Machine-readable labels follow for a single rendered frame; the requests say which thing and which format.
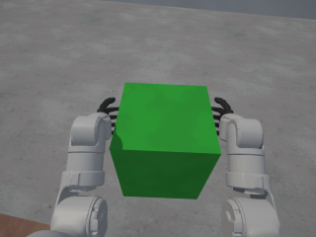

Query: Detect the carton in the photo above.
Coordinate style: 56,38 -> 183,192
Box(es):
110,82 -> 221,199

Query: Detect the right robot upper arm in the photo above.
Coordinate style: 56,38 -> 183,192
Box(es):
220,197 -> 292,237

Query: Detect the robot left forearm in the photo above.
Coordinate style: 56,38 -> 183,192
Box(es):
50,112 -> 112,230

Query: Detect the left robot hand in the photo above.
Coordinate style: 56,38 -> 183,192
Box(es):
97,97 -> 119,135

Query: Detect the left robot upper arm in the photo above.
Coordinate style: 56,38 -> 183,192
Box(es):
27,195 -> 108,237

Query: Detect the robot right forearm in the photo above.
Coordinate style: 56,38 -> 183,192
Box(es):
218,114 -> 280,234

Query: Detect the right robot hand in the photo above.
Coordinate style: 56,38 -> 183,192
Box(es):
211,97 -> 234,135

